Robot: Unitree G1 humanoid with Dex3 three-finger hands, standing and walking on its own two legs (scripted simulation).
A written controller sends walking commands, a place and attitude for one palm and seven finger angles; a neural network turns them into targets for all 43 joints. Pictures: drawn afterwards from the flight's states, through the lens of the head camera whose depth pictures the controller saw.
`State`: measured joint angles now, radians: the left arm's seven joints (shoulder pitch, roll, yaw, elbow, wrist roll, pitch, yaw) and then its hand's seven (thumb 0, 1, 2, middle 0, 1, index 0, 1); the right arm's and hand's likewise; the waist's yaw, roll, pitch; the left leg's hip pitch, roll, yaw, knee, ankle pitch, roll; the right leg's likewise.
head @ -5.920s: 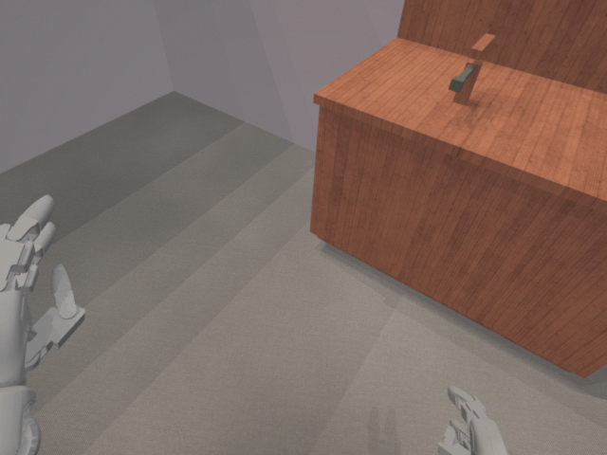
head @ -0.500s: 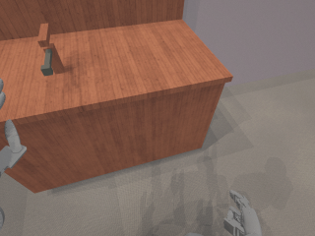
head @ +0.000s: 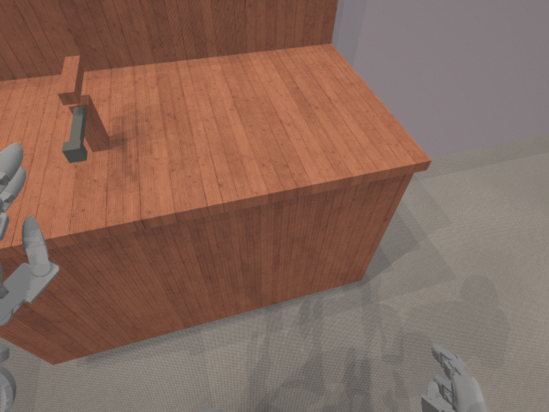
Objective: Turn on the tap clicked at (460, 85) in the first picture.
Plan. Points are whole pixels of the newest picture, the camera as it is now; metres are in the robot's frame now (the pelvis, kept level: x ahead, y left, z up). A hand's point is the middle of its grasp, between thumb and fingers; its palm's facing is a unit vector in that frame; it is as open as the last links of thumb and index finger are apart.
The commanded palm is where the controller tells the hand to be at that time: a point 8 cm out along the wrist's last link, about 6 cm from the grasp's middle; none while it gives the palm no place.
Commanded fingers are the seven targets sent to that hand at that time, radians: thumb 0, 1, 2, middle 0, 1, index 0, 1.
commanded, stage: take the last steps up to it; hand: left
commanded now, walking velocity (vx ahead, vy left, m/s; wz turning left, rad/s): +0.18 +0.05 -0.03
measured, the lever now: (75, 151) +0.49 +0.38 +0.08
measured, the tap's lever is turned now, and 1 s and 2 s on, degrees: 0 0 0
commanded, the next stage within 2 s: come to a stop and stand still in 0.34 s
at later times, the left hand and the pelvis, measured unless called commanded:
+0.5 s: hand (93, 213) +0.29 +0.22 +0.18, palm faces +0.40 -0.82 -0.41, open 7.4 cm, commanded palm +0.22 +0.27 +0.19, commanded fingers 0.00 0.90 0.90 -0.20 -0.30 -0.20 -0.30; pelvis +0.06 -0.01 +0.02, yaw +0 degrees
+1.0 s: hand (100, 222) +0.28 +0.22 +0.17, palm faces +0.36 -0.84 -0.40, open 7.4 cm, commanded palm +0.23 +0.27 +0.19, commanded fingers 0.00 0.90 0.90 -0.20 -0.30 -0.20 -0.30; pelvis +0.06 -0.01 +0.01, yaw -1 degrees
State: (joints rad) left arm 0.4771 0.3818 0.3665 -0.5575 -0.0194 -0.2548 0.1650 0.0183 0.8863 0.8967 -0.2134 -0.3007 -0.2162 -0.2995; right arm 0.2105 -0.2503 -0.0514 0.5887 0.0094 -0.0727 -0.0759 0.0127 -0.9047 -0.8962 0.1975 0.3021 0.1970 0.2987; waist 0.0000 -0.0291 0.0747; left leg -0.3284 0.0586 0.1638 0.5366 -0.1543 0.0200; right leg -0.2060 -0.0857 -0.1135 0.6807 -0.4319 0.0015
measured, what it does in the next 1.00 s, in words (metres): steps on the spot: right foot, then left foot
